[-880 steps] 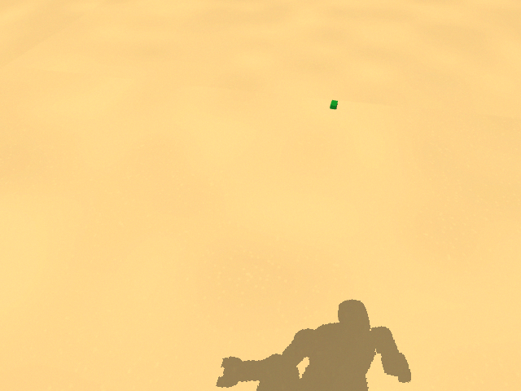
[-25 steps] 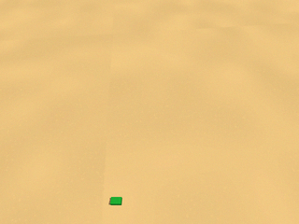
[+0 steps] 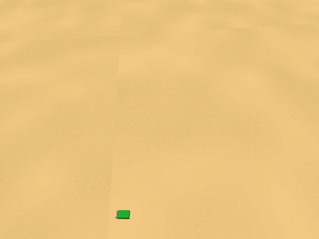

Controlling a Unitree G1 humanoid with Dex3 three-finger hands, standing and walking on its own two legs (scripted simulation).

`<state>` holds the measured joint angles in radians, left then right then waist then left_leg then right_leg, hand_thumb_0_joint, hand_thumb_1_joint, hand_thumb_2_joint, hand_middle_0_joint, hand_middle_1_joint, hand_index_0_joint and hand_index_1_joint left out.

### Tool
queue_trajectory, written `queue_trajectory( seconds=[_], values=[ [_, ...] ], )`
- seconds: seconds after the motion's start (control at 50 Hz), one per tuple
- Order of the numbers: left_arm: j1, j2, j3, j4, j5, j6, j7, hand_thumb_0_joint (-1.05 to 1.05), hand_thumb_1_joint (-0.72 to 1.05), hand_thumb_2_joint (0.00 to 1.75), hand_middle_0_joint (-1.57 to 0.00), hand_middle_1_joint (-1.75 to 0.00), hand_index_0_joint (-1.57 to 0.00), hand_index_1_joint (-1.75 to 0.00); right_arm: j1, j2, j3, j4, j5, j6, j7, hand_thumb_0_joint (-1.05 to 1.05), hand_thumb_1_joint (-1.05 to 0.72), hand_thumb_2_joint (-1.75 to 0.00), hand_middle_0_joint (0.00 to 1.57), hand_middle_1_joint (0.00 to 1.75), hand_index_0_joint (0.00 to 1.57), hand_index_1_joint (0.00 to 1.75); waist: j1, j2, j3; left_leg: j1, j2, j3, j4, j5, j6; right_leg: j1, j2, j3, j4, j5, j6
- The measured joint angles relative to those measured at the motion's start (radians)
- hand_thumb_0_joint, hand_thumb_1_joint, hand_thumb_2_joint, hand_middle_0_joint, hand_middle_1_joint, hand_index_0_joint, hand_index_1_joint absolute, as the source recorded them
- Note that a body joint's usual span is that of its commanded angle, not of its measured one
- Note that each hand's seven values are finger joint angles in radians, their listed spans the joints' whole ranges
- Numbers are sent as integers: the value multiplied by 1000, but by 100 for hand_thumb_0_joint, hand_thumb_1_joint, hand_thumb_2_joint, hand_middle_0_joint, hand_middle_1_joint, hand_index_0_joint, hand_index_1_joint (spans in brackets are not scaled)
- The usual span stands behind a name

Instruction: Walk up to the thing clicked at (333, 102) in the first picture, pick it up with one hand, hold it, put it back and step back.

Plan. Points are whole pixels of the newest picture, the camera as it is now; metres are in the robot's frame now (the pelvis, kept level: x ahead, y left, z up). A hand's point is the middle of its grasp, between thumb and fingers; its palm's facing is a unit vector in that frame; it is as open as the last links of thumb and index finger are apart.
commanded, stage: stand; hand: left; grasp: from above
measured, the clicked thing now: (123, 214) +0.39 +0.23 -0.77
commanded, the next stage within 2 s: rise first in 1.12 s
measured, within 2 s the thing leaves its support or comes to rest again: neither
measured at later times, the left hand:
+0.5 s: hand out of the picture +0.07 +0.26 -0.16, palm faces -0.03 -0.94 -0.34, open 7.4 cm
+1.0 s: hand out of the picture +0.06 +0.26 -0.16, palm faces -0.03 -0.94 -0.34, open 7.4 cm
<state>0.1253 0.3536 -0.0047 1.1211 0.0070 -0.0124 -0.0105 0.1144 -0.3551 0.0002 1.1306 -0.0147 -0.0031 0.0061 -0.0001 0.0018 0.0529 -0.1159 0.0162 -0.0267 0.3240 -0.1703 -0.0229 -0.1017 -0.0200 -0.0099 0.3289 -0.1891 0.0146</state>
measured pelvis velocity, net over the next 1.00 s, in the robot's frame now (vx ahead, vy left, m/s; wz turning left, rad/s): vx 0.00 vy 0.01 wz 0.00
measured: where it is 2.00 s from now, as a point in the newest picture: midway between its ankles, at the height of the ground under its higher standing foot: outside the picture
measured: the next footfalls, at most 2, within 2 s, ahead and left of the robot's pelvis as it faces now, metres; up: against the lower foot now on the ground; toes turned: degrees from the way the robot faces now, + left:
none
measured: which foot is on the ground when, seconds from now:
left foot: down 0.00-1.00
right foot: down 0.00-1.00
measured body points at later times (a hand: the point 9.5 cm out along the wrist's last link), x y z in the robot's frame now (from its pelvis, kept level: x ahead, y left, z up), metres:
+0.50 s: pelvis +0.00 +0.00 +0.00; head +0.01 +0.00 +0.45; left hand +0.08 +0.30 -0.13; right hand +0.07 -0.30 -0.13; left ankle +0.01 +0.13 -0.75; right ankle +0.00 -0.13 -0.75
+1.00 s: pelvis +0.00 +0.01 +0.00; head +0.00 +0.01 +0.45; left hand +0.06 +0.31 -0.13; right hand +0.07 -0.30 -0.13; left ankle +0.01 +0.13 -0.75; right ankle +0.00 -0.13 -0.75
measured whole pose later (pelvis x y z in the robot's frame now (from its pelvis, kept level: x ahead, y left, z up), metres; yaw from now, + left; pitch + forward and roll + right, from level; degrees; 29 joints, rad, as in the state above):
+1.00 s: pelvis +0.00 +0.01 +0.00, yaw +0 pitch -3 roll +0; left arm 0.14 0.36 0.00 1.12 0.01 -0.01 -0.01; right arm 0.12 -0.35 0.00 1.13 -0.02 0.00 0.01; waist 0.00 0.00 0.05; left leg -0.11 0.01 -0.02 0.33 -0.17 -0.02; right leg -0.09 -0.02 0.00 0.32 -0.18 0.02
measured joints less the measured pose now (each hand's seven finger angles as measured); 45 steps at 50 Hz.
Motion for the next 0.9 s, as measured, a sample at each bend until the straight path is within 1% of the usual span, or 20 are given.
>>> queue_trajectory(
  seconds=[0.9],
  values=[
    [9, 2, 3, -3, 2, 0, 2, 1, 91, 90, -21, -30, -20, -30, 4, 5, -3, -5, 1, 2, -1, 0, -91, -89, 21, 30, 20, 30, -1, -4, -3, 7, -4, 5, 4, -1, 7, 11, -4, 5, -9, 7, 7]
  ],
)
